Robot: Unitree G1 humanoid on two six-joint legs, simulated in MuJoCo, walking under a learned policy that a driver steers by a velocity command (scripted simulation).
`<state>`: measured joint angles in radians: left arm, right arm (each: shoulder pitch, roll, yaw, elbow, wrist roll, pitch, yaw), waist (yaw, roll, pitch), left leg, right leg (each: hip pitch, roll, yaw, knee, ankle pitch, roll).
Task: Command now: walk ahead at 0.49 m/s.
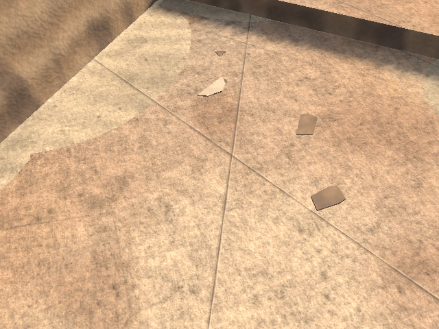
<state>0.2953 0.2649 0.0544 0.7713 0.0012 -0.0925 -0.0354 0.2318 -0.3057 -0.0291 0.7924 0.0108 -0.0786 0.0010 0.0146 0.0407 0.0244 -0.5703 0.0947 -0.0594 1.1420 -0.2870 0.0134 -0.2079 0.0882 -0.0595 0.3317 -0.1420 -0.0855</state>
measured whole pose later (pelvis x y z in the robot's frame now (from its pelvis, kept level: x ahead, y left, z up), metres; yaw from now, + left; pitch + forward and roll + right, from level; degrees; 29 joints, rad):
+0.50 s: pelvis +0.29 +0.09 +0.00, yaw +10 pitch +2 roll -1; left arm 0.19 0.30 0.04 0.74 0.01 -0.11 0.00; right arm 0.28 -0.28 -0.05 0.71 0.00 -0.05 0.03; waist -0.02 -0.03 0.04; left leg -0.30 -0.10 -0.04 0.41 -0.15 0.09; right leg -0.54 -0.07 0.06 1.11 -0.31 0.01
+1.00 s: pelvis +0.57 +0.10 +0.00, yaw +28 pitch +1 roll -1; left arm 0.23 0.26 0.06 0.75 0.01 -0.10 -0.01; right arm 0.29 -0.31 -0.07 0.68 0.02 -0.02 -0.01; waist 0.02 0.05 0.02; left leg -0.54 0.03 -0.07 1.16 -0.33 0.01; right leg -0.23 0.03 -0.05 0.40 -0.19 -0.03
